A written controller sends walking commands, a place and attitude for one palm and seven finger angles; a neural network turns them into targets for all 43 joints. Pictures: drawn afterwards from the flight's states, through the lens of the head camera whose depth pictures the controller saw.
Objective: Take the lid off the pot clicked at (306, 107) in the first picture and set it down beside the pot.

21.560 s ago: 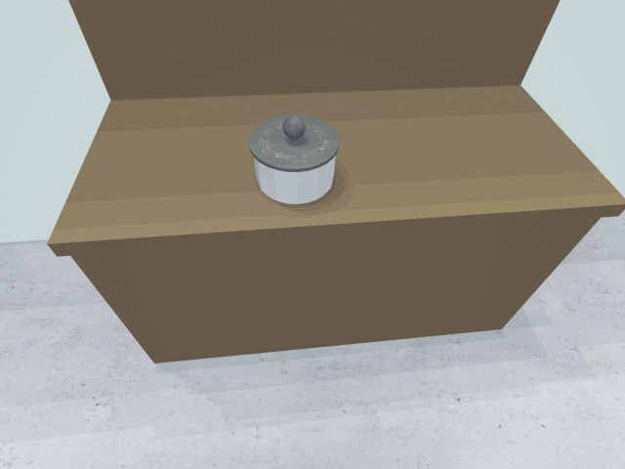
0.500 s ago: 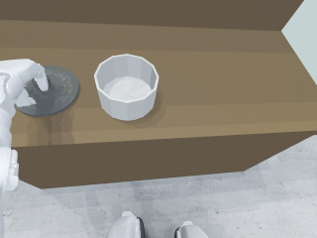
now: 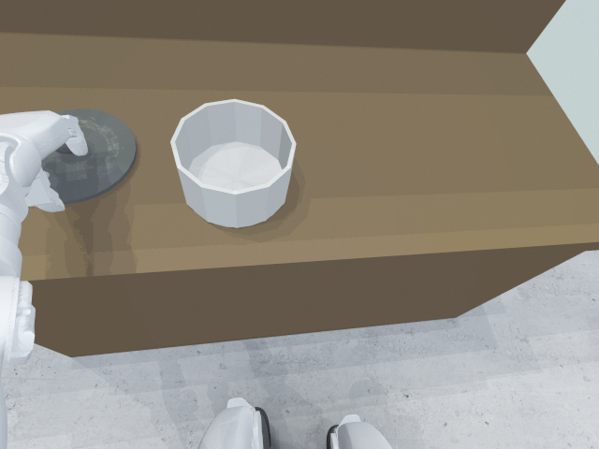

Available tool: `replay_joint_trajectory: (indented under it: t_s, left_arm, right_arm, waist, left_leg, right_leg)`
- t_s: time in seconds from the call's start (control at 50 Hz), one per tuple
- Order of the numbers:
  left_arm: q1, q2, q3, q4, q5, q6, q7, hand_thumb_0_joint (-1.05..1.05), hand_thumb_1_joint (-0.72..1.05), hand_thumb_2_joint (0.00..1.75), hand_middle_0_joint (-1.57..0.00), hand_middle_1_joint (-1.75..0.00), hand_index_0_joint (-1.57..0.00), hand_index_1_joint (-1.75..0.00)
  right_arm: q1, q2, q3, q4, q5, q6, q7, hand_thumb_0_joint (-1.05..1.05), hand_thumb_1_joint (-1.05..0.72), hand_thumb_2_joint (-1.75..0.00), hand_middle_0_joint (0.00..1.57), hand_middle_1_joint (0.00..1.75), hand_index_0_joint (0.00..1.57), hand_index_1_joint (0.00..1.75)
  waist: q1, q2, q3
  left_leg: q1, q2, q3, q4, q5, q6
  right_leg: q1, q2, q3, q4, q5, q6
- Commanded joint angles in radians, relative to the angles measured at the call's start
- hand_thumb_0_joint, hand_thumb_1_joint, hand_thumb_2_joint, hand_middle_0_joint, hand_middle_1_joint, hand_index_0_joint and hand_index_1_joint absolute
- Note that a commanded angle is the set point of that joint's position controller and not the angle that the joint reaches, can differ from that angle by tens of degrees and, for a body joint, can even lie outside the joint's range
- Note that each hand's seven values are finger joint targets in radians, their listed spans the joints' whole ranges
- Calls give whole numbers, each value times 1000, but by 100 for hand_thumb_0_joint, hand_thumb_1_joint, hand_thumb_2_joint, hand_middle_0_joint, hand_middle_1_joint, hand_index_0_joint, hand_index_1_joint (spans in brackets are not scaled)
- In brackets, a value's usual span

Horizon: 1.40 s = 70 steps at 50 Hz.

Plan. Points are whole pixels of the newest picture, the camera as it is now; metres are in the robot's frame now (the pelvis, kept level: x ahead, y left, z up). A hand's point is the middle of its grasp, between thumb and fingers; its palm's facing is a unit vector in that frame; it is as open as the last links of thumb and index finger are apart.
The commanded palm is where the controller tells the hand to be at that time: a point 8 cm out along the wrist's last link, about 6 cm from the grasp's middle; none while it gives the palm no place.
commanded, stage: raise the empty hand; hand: left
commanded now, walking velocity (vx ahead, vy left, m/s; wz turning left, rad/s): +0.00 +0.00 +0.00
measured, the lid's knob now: (64, 138) +0.56 +0.34 -0.01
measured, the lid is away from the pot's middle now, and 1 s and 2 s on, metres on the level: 0.26 0.26 0.26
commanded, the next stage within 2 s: draw the hand back to the body in 1.28 s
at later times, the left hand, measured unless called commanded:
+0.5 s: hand (21, 149) +0.46 +0.32 +0.08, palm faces -0.39 -0.12 -0.91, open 11.0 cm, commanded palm +0.49 +0.31 +0.14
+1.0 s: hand out of the picture +0.46 +0.33 +0.13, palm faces -0.38 -0.12 -0.92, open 11.0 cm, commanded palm +0.48 +0.32 +0.20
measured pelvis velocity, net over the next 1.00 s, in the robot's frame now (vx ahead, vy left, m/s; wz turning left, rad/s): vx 0.03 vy -0.02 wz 0.03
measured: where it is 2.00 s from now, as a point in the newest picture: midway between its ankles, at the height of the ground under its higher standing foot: outside the picture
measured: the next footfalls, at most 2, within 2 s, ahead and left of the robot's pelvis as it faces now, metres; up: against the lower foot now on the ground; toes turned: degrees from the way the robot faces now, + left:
none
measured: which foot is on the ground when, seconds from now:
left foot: down 0.00-1.00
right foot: down 0.00-1.00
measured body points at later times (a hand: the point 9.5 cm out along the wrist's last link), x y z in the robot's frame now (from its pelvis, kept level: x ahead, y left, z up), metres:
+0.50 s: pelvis +0.01 -0.01 +0.02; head +0.09 +0.02 +0.46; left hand +0.47 +0.33 +0.14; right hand +0.03 -0.29 -0.09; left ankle +0.07 +0.02 -0.69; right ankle +0.01 -0.20 -0.69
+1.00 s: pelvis +0.03 -0.02 +0.03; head +0.09 +0.01 +0.48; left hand +0.47 +0.33 +0.19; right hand +0.07 -0.30 -0.08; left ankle +0.07 +0.02 -0.69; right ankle +0.01 -0.20 -0.69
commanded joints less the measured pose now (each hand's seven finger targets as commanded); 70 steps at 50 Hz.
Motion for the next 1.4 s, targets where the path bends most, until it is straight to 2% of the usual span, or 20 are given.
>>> replay_joint_trajectory:
  t_s: [0.0,0.04,0.1,0.16,0.24,0.34,0.44,0.54,0.6,0.64,0.68,0.8,0.88,0.92,0.96,1.02,1.06,1.12,1.2,1.38]
  left_arm:
    - [-454,320,95,-240,-12,2,43,0,-4,71,-37,-81,-37,-81]
    - [-470,328,104,-279,-16,1,44,0,-4,71,-37,-81,-37,-81]
    - [-451,232,37,-218,-26,25,41,0,-4,71,-37,-81,-37,-81]
    - [-420,294,79,-197,-28,30,33,0,-4,71,-37,-81,-37,-81]
    - [-443,219,15,-224,-35,33,9,0,-4,71,-37,-81,-37,-81]
    - [-434,273,38,-185,-49,21,-16,0,-4,71,-37,-81,-37,-81]
    - [-417,329,89,-256,-49,-4,-23,0,-4,71,-37,-81,-37,-81]
    - [-407,249,20,-204,-65,10,-45,0,-4,71,-37,-81,-37,-81]
    - [-438,255,16,-242,-69,12,-57,0,-4,71,-37,-81,-37,-81]
    - [-465,347,80,-306,-67,-6,-67,0,-4,71,-37,-81,-37,-81]
    - [-475,339,84,-367,-69,-18,-71,0,-4,71,-37,-81,-37,-81]
    - [-376,278,27,-176,-91,13,-92,0,-4,71,-37,-81,-37,-81]
    - [-480,323,53,-350,-67,-6,-115,0,-4,71,-37,-81,-37,-81]
    - [-447,384,115,-369,-81,-24,-127,0,-4,71,-37,-81,-37,-81]
    - [-418,369,99,-287,-95,-17,-137,0,-4,71,-37,-81,-37,-81]
    - [-477,286,22,-308,-96,-5,-151,0,-4,71,-37,-81,-37,-81]
    - [-494,299,31,-347,-84,-4,-150,0,-4,71,-37,-81,-37,-81]
    - [-437,392,118,-335,-94,-17,-155,0,-4,71,-37,-81,-37,-81]
    - [-429,302,43,-269,-103,8,-170,0,-4,71,-37,-81,-37,-81]
    - [-474,299,47,-388,-100,-13,-173,0,-4,71,-37,-81,-37,-81]
  right_arm:
    - [146,-224,-79,-39,-7,-8,-20,0,-90,-90,20,30,20,30]
    - [147,-219,-82,-39,-9,-7,-21,0,-90,-90,20,30,20,30]
    - [138,-216,-84,-28,-3,-7,-13,0,-90,-90,20,30,20,30]
    - [136,-218,-78,-36,2,-6,-12,0,-90,-90,20,30,20,30]
    - [122,-210,-81,-35,4,-11,-7,0,-90,-90,20,30,20,30]
    - [113,-217,-68,-42,13,-19,-19,0,-90,-90,20,30,20,30]
    - [105,-210,-70,-52,12,-28,-27,0,-90,-90,20,30,20,30]
    - [96,-213,-71,-46,18,-26,-20,0,-90,-90,20,30,20,30]
    - [93,-211,-72,-50,22,-32,-21,0,-90,-90,20,30,20,30]
    - [97,-212,-68,-53,17,-36,-28,0,-90,-90,20,30,20,30]
    - [87,-203,-73,-58,17,-40,-33,0,-90,-90,20,30,20,30]
    - [65,-211,-61,-57,32,-37,-21,0,-90,-90,20,30,20,30]
    - [61,-201,-69,-70,23,-41,-24,0,-90,-90,20,30,20,30]
    - [58,-200,-68,-79,21,-46,-30,0,-90,-90,20,30,20,30]
    - [53,-204,-61,-73,28,-38,-34,0,-90,-90,20,30,20,30]
    - [40,-204,-65,-65,31,-44,-25,0,-90,-90,20,30,20,30]
    - [45,-198,-67,-67,26,-42,-22,0,-90,-90,20,30,20,30]
    - [40,-201,-62,-81,25,-41,-23,0,-90,-90,20,30,20,30]
    - [25,-198,-64,-76,29,-34,-16,0,-90,-90,20,30,20,30]
    - [5,-188,-69,-97,25,-17,-11,0,-90,-90,20,30,20,30]
  waist:
    - [1,191,-500]
    - [5,219,-542]
    - [-14,180,-452]
    - [5,171,-441]
    - [2,196,-419]
    - [-3,111,-352]
    - [20,154,-408]
    - [8,113,-323]
    - [7,110,-332]
    - [25,148,-413]
    - [29,185,-456]
    - [23,44,-242]
    - [33,172,-395]
    - [44,136,-430]
    - [31,77,-369]
    - [28,125,-297]
    - [33,165,-343]
    - [51,104,-385]
    - [36,67,-309]
    - [45,133,-371]
  left_leg:
    - [811,68,-261,-159,181,-132]
    - [854,69,-260,-157,263,-141]
    - [824,68,-250,-174,190,-131]
    - [808,60,-240,-187,194,-129]
    - [834,59,-233,-198,203,-126]
    - [754,47,-202,-221,103,-94]
    - [832,47,-200,-234,202,-105]
    - [795,45,-184,-257,149,-95]
    - [812,40,-180,-270,115,-85]
    - [853,36,-176,-263,210,-87]
    - [914,36,-174,-261,313,-97]
    - [748,26,-141,-301,146,-74]
    - [905,28,-152,-287,311,-84]
    - [922,30,-151,-279,389,-79]
    - [855,21,-133,-290,316,-70]
    - [863,35,-147,-321,258,-78]
    - [918,32,-154,-314,317,-82]
    - [900,23,-142,-302,389,-74]
    - [859,21,-129,-325,308,-70]
    - [947,24,-154,-330,357,-78]
  right_leg:
    - [-229,76,-72,-80,34,-25]
    - [-205,76,-70,-86,58,-25]
    - [-227,79,-77,-107,37,-21]
    - [-181,79,-72,-119,39,-25]
    - [-169,75,-69,-138,46,-26]
    - [-106,69,-63,-166,32,-22]
    - [-48,67,-66,-184,75,-27]
    - [-49,64,-66,-207,58,-23]
    - [-28,65,-59,-226,55,-22]
    - [34,62,-56,-227,103,-28]
    - [52,62,-62,-237,147,-27]
    - [63,60,-63,-271,86,-21]
    - [94,61,-62,-272,154,-28]
    - [133,59,-58,-280,200,-24]
    - [150,59,-61,-286,191,-18]
    - [92,53,-66,-300,138,-22]
    - [101,58,-66,-301,149,-25]
    - [179,55,-59,-306,216,-24]
    - [161,56,-69,-316,180,-17]
    - [153,55,-68,-322,172,-22]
